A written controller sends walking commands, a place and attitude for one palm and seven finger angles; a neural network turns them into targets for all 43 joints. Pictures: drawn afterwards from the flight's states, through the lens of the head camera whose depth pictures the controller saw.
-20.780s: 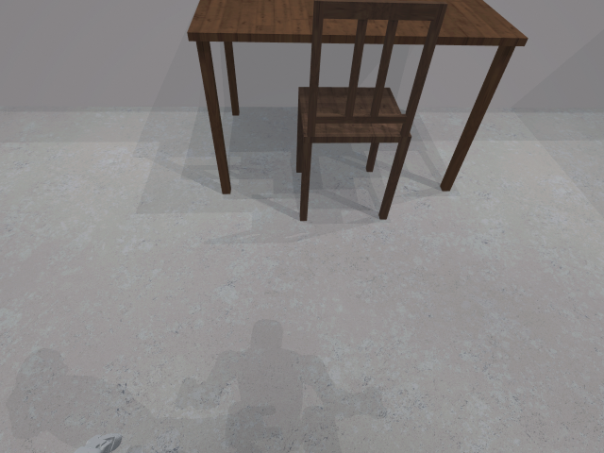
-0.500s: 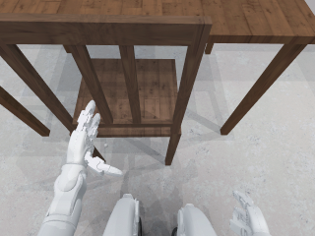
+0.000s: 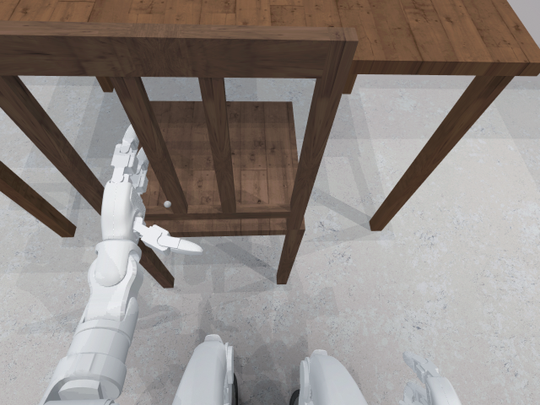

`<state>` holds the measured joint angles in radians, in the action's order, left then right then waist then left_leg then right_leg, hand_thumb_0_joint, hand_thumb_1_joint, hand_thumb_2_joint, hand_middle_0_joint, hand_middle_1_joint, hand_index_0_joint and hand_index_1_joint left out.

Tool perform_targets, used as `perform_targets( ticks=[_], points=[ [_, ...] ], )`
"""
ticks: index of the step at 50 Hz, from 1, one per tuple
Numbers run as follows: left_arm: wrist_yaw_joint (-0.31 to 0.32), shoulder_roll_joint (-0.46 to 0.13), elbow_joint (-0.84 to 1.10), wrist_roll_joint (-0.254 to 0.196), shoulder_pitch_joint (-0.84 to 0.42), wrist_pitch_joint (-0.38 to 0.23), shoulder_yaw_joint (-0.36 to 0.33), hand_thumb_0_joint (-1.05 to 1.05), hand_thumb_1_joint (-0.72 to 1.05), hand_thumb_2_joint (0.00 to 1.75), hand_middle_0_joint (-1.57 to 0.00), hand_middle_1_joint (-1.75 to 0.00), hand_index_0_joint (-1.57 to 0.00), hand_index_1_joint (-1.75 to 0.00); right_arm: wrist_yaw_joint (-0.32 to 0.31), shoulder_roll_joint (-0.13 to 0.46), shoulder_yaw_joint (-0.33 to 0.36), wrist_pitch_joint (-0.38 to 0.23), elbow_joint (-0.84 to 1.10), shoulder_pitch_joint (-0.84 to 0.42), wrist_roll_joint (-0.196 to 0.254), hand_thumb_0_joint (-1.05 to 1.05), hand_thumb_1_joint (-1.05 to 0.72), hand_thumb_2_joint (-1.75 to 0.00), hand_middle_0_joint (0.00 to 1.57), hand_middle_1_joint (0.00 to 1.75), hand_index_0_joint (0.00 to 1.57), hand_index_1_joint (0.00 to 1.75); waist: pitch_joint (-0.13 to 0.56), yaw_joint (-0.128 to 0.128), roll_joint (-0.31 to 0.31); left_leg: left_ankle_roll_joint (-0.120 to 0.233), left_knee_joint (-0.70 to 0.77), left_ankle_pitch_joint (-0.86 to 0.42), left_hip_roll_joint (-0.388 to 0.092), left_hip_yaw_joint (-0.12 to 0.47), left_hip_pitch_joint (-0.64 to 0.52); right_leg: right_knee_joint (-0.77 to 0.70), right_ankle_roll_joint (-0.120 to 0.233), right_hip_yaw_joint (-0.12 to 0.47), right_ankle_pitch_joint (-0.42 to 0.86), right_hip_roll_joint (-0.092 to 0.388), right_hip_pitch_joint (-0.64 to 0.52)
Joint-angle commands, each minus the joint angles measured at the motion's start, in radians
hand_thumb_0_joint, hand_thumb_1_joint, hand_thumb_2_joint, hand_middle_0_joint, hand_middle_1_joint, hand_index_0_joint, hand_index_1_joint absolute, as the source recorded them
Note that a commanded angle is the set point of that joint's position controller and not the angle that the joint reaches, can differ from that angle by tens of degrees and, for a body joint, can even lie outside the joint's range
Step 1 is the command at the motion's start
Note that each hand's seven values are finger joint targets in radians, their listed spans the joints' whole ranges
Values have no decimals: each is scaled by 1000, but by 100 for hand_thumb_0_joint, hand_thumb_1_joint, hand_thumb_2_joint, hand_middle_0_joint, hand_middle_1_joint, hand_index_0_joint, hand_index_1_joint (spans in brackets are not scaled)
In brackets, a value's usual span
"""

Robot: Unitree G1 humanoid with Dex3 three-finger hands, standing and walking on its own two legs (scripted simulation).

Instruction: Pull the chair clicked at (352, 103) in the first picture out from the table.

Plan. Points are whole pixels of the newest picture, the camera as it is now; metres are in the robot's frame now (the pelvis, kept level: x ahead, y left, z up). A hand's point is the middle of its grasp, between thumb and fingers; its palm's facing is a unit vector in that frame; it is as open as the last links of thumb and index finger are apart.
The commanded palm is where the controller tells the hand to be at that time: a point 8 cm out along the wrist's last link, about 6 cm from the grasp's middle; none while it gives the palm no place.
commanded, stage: push the fingers through the gap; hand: left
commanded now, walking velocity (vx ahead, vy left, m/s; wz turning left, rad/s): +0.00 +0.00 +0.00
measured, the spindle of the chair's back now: (160, 159) +0.45 +0.18 +0.05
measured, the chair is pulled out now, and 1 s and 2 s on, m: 0.00 0.00 0.00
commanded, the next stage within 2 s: hook a spindle and tug to test in 0.78 s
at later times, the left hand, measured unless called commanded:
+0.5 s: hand (174, 189) +0.43 +0.16 +0.01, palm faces +0.05 -1.00 -0.02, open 16.9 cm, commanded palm +0.40 +0.20 +0.02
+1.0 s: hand (168, 192) +0.42 +0.16 +0.02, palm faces +0.06 -1.00 -0.02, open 16.8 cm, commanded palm +0.39 +0.20 +0.02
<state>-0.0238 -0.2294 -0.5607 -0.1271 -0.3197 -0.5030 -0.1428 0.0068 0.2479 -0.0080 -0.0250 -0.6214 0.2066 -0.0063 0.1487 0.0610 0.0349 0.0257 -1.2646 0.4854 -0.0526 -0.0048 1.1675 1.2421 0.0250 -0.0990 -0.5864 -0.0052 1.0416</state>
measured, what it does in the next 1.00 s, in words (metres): stands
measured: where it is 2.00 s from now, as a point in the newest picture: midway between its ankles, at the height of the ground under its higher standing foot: outside the picture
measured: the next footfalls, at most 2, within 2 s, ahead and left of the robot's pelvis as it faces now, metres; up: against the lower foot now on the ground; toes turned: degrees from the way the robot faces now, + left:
none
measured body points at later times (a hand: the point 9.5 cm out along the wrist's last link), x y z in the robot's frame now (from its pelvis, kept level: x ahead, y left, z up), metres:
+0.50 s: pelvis +0.00 +0.01 +0.00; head +0.14 +0.02 +0.43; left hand +0.42 +0.21 +0.02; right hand +0.09 -0.25 -0.12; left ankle +0.06 +0.10 -0.62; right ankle +0.00 -0.11 -0.62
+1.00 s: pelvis +0.00 +0.01 +0.00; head +0.12 +0.03 +0.43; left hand +0.41 +0.22 +0.02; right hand +0.11 -0.25 -0.12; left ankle +0.06 +0.10 -0.62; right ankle +0.00 -0.11 -0.62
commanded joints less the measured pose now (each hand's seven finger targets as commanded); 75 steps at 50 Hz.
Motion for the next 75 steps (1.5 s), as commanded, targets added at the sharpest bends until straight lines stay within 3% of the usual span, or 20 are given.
perform_targets(
  ticks=[1, 4, 8, 12, 17, 21, 24, 26, 30, 38, 44, 45, 49, 53, 59, 61, 64, 66, 69, 75],
  points=[
    [-43, -89, 31, -5, -226, -7, -25, 0, -50, 30, -6, -8, -6, -8, -7, 157, 55, -16, 105, 59, 8, 0, -90, -90, 20, 30, 20, 30, 345, 38, -3, 3, 143, -180, 32, 44, -325, -200, -2, 60, 241, -17, -99],
    [-51, -117, 101, -21, -319, -10, -48, 0, -50, 30, -6, -8, -6, -8, -10, 156, 58, -11, 114, 68, 9, 0, -90, -90, 20, 30, 20, 30, 422, 30, 38, -1, 144, -240, 30, 50, -393, -190, -1, 58, 283, -16, -107],
    [-7, -168, 238, -23, -374, -77, -95, 0, -50, 30, -6, -8, -6, -8, -8, 147, 61, -22, 110, 80, -2, 0, -90, -90, 20, 30, 20, 30, 533, 17, 89, -9, 142, -357, 21, 67, -511, -171, 1, 53, 350, -19, -116],
    [21, -158, 131, 11, -375, -95, -93, 0, -50, 30, -6, -8, -6, -8, -2, 145, 62, -18, 74, 97, -11, 0, -90, -90, 20, 30, 20, 30, 458, 45, 28, -6, 127, -335, 17, 62, -440, -159, -6, 51, 348, -23, -88],
    [-12, -129, -81, 25, -403, -39, -77, 0, -50, 30, -6, -8, -6, -8, 5, 158, 59, 7, 70, 111, -3, 0, -90, -90, 20, 30, 20, 30, 346, 66, -11, 1, 137, -199, 29, 50, -330, -187, -4, 52, 247, -23, -57],
    [-30, -138, 39, -3, -470, -61, -83, 0, -50, 30, -6, -8, -6, -8, 6, 156, 63, 6, 99, 111, -2, 0, -90, -90, 20, 30, 20, 30, 482, 41, 87, -6, 138, -293, 27, 57, -449, -172, 5, 52, 300, -24, -71],
    [-18, -178, 120, -11, -455, -90, -112, 0, -50, 30, -6, -8, -6, -8, 6, 151, 65, 5, 99, 115, -5, 0, -90, -90, 20, 30, 20, 30, 549, 30, 81, -8, 134, -367, 23, 58, -492, -169, 1, 57, 368, -25, -117],
    [-7, -174, 114, -2, -445, -97, -108, 0, -50, 30, -6, -8, -6, -8, 8, 151, 66, 4, 90, 121, -7, 0, -90, -90, 20, 30, 20, 30, 536, 44, 55, -5, 129, -377, 20, 64, -487, -162, -2, 52, 377, -28, -107],
    [-2, -162, 9, 19, -402, -79, -105, 0, -50, 30, -6, -8, -6, -8, 11, 151, 64, 16, 76, 121, -6, 0, -90, -90, 20, 30, 20, 30, 418, 53, 15, -3, 137, -278, 23, 51, -393, -179, -5, 54, 313, -28, -89],
    [-33, -128, 88, -9, -387, -85, -69, 0, -50, 30, -6, -8, -6, -8, 13, 153, 67, 18, 97, 108, 1, 0, -90, -90, 20, 30, 20, 30, 458, 45, 62, -8, 151, -315, 20, 58, -476, -188, 2, 47, 321, -30, -83],
    [-15, -153, 39, 11, -438, -103, -90, 0, -50, 30, -6, -8, -6, -8, 6, 155, 63, 13, 78, 105, -5, 0, -90, -90, 20, 30, 20, 30, 407, 53, 46, -7, 145, -244, 23, 65, -422, -180, 0, 48, 255, -27, -43],
    [-13, -128, 30, 11, -450, -101, -68, 0, -50, 30, -8, -13, -8, -13, 7, 153, 62, 13, 79, 103, -5, 0, -90, -90, 20, 30, 20, 30, 402, 62, 46, -5, 144, -237, 24, 65, -425, -183, 0, 46, 248, -27, -34],
    [-11, -146, 50, 13, -441, -103, -85, 0, -50, 30, -15, -35, -15, -35, 8, 155, 65, 12, 85, 100, -8, 0, -90, -90, 20, 30, 20, 30, 462, 45, 74, -9, 140, -273, 24, 63, -460, -177, 4, 49, 275, -26, -50],
    [-15, -120, 20, 13, -458, -81, -60, 0, -50, 30, -22, -57, -22, -57, 12, 156, 64, 18, 85, 102, -5, 0, -90, -90, 20, 30, 20, 30, 441, 61, 51, -8, 144, -250, 22, 71, -450, -182, 1, 42, 254, -28, -35],
    [0, -132, 41, 9, -449, -80, -80, 0, -50, 30, -32, -90, -32, -90, 11, 153, 63, 21, 91, 104, -5, 0, -90, -90, 20, 30, 20, 30, 452, 49, 46, -7, 146, -260, 24, 67, -448, -184, 2, 45, 266, -29, -56],
    [4, -157, 30, 9, -432, -86, -101, 0, -39, 35, -36, -101, -36, -101, 10, 155, 62, 22, 91, 105, -5, 0, -90, -90, 20, 30, 20, 30, 439, 50, 25, -6, 145, -262, 24, 66, -428, -182, 1, 47, 275, -31, -66],
    [4, -123, 37, 17, -453, -92, -68, 0, -22, 42, -41, -118, -41, -118, 13, 150, 61, 21, 89, 104, -7, 0, -90, -90, 20, 30, 20, 30, 435, 52, 57, -8, 145, -254, 25, 63, -436, -181, 2, 46, 263, -29, -50],
    [5, -146, 36, 19, -445, -93, -86, 0, -11, 47, -45, -129, -45, -129, 13, 154, 62, 22, 88, 110, -8, 0, -90, -90, 20, 30, 20, 30, 445, 49, 68, -9, 143, -267, 24, 65, -444, -176, 4, 47, 269, -31, -48],
    [0, -139, 32, 10, -418, -89, -89, 0, 6, 54, -50, -145, -50, -145, 13, 153, 64, 24, 89, 109, -8, 0, -90, -90, 20, 30, 20, 30, 448, 49, 23, -5, 141, -270, 26, 57, -421, -184, 0, 52, 291, -30, -82],
    [-11, -143, 28, 7, -432, -84, -89, 0, 40, 68, -50, -145, -50, -145, 11, 152, 63, 26, 87, 108, -5, 0, -90, -90, 20, 30, 20, 30, 423, 53, 40, -6, 141, -258, 25, 57, -414, -184, 1, 51, 279, -31, -66]
  ],
)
